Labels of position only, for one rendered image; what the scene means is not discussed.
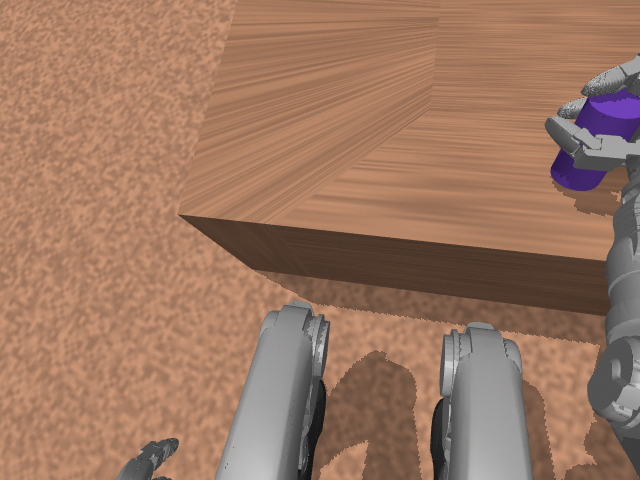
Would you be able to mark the right robot hand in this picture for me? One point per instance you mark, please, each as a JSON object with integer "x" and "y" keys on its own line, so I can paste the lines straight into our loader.
{"x": 602, "y": 152}

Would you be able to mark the left robot foot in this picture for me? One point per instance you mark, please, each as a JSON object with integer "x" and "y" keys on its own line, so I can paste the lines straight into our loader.
{"x": 314, "y": 433}

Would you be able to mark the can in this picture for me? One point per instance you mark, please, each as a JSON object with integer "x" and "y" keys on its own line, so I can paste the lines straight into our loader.
{"x": 611, "y": 114}

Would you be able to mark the left robot hand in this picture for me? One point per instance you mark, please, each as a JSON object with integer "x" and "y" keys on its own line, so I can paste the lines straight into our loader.
{"x": 150, "y": 458}

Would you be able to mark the right robot foot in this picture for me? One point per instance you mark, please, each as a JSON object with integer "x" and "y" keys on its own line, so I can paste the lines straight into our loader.
{"x": 436, "y": 447}

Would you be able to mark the right robot arm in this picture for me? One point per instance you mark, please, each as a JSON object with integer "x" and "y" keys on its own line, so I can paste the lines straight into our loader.
{"x": 614, "y": 388}

